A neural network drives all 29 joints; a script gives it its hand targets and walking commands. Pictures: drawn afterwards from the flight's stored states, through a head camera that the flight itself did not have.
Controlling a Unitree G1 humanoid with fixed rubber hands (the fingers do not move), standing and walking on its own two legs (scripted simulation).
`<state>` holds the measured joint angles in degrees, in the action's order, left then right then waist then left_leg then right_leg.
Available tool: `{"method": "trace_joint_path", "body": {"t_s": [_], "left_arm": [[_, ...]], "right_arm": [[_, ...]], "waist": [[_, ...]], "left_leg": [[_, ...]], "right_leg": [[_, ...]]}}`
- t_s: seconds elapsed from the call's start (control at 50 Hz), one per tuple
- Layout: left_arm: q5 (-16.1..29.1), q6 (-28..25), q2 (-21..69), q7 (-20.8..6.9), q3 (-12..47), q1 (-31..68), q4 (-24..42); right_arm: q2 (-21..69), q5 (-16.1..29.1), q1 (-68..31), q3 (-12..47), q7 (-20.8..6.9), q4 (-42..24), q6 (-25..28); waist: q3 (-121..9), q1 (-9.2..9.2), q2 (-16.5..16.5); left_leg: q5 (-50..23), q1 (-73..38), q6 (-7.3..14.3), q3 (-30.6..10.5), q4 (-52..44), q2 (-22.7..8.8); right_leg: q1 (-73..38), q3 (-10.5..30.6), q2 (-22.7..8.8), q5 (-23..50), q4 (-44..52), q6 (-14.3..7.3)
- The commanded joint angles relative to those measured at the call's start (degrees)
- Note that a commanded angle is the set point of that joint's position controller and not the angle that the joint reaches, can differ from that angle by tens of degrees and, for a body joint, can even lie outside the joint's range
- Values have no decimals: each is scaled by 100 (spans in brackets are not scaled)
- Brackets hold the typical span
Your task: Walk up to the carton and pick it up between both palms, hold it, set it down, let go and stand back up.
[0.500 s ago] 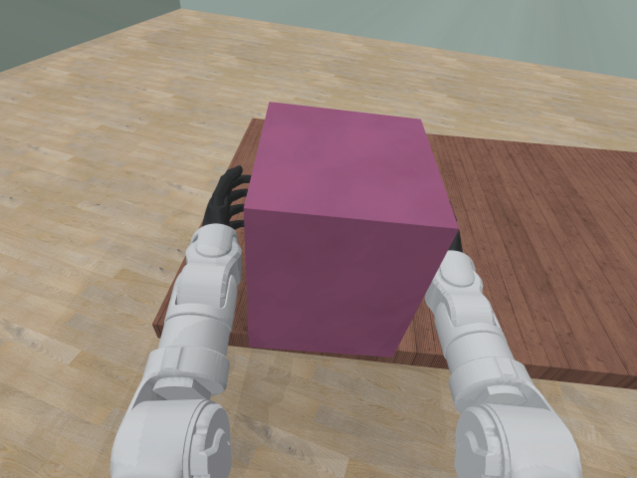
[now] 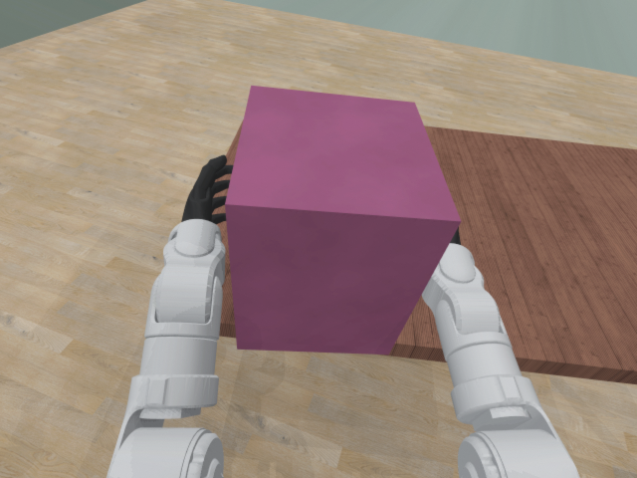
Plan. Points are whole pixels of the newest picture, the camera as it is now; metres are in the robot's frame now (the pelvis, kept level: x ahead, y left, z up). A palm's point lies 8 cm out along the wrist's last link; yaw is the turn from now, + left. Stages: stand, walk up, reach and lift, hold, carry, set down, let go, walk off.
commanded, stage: reach and lift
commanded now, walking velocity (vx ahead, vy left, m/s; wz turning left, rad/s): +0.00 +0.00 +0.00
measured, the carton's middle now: (324, 228) +0.39 -0.04 +0.15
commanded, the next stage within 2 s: hold in 1.22 s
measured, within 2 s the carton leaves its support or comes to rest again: neither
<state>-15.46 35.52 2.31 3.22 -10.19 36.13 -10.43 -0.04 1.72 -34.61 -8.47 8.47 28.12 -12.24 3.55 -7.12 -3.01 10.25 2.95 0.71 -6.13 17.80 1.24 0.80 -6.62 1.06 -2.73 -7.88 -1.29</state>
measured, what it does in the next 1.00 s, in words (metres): stands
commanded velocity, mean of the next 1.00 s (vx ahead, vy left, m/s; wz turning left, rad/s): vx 0.00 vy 0.00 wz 0.00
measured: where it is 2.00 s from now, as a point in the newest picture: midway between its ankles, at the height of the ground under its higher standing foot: outside the picture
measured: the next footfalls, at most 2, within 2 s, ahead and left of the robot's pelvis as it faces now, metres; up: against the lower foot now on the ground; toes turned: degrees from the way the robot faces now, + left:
none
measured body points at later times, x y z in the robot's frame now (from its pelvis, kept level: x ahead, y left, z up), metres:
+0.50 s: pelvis -0.02 +0.01 +0.00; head -0.01 +0.04 +0.45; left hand +0.38 +0.11 +0.19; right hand +0.35 -0.18 +0.17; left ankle +0.00 +0.11 -0.75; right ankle +0.02 -0.11 -0.75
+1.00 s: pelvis -0.02 +0.00 +0.00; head -0.02 +0.03 +0.45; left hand +0.39 +0.12 +0.20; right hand +0.36 -0.18 +0.19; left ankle +0.00 +0.11 -0.75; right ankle +0.02 -0.11 -0.75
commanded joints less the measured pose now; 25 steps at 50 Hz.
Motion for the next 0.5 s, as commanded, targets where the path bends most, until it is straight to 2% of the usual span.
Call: {"method": "trace_joint_path", "body": {"t_s": [0.0, 0.28, 0.4, 0.48], "left_arm": [[767, -245, 2802, -842, 2526, 3626, 1490], [782, 523, 2628, -844, 2601, 3520, 2196], [805, 660, 2587, -784, 2495, 3952, 1961], [822, 653, 2617, -757, 2410, 4136, 1808]], "right_arm": [[1937, 397, -4687, 1919, -253, -2271, 337], [1830, 790, -4663, 2152, -122, -2912, -319], [1699, 658, -5086, 1775, -240, -2647, -413], [1734, 539, -5253, 1638, -293, -2540, -433]], "waist": [[-3673, -133, 424], [-3452, -3, 410], [-3278, -17, 511], [-3540, -28, 509]], "left_leg": [[-2258, -42, -181, 298, -73, 85], [-1902, -173, -164, 385, -144, 12], [-1017, -92, -198, 444, -279, -65], [-977, -59, -175, 461, -257, -56]], "right_leg": [[-2139, 82, 77, 2234, -547, 144], [-1779, 72, 112, 1438, -433, 108], [-1287, -27, 127, 501, -379, 85], [-1313, -26, 124, 519, -407, 92]]}}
